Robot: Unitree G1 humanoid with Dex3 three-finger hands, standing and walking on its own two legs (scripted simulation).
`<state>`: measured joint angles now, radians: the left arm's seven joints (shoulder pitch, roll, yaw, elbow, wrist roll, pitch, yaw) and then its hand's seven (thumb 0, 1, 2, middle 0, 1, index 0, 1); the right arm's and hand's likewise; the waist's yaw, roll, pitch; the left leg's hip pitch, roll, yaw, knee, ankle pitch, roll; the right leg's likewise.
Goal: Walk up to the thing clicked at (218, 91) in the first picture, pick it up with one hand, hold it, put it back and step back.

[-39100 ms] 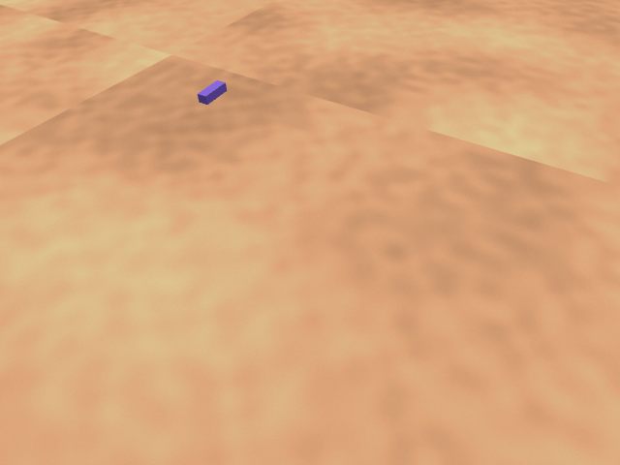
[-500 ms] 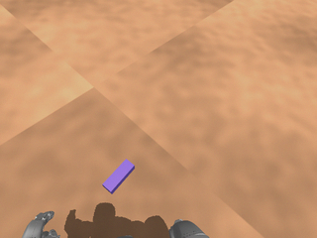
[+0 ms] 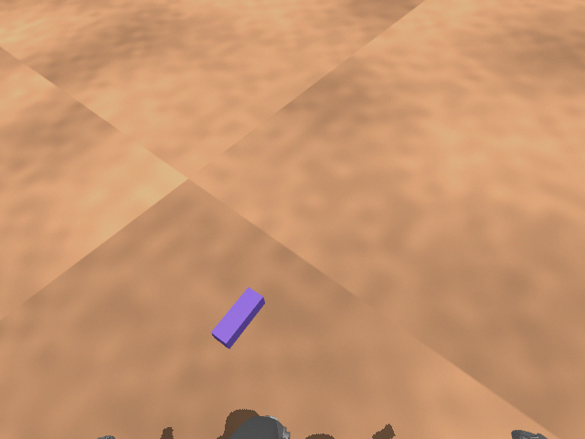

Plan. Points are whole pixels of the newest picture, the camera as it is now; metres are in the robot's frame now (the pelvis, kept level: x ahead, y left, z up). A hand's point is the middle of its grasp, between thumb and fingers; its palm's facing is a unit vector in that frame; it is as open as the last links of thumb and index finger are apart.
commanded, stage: step back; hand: left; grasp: from above
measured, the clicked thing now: (239, 317) +0.58 +0.26 -0.74
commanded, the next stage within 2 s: none
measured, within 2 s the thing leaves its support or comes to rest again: neither
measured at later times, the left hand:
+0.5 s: hand out of the picture -0.09 +0.28 -0.16, palm faces +0.05 -0.93 -0.36, open 7.4 cm
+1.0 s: hand out of the picture -0.24 +0.24 -0.13, palm faces +0.06 -0.89 -0.46, open 7.4 cm
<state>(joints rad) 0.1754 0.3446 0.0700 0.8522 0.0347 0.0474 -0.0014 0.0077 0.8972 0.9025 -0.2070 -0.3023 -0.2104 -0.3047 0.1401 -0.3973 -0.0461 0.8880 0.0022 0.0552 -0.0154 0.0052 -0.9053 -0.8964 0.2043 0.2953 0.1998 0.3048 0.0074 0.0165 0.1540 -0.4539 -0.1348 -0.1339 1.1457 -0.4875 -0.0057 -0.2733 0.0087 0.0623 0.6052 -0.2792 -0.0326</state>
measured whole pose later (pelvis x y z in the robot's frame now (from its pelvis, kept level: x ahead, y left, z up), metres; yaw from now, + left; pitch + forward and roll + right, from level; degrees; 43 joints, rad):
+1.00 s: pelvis -0.35 -0.05 -0.01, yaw +6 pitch -1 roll +1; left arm 0.13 0.38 0.08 0.76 0.05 0.05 0.02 0.01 0.90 0.90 -0.21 -0.30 -0.21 -0.30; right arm 0.25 -0.40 -0.04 0.89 -0.02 0.05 -0.03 0.01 -0.91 -0.90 0.20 0.30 0.20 0.30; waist -0.01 0.02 0.17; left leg -0.28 -0.05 -0.06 0.80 -0.49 -0.02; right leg -0.39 -0.05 -0.05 0.66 -0.25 -0.02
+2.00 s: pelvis -0.46 -0.07 -0.01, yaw +3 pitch -3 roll -1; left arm 0.18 0.38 0.06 0.98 0.04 -0.04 -0.01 0.01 0.90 0.90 -0.20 -0.30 -0.21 -0.30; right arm 0.26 -0.38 -0.05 1.00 -0.02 0.03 0.00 0.01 -0.90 -0.90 0.20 0.30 0.20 0.30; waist -0.02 0.04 0.07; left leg -0.27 0.01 -0.07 0.74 -0.45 0.00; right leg -0.27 0.01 -0.05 0.60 -0.28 -0.02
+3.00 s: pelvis -0.44 -0.05 +0.02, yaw +4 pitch -3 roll +0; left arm 0.11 0.36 0.00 1.16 0.02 -0.01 -0.01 0.01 0.90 0.90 -0.20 -0.30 -0.21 -0.30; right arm 0.10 -0.35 0.00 1.15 -0.01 0.00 0.02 0.00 -0.91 -0.90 0.20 0.30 0.20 0.30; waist 0.00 0.01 0.05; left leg -0.11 0.02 -0.01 0.32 -0.17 -0.02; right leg -0.11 -0.04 -0.03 0.32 -0.17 0.02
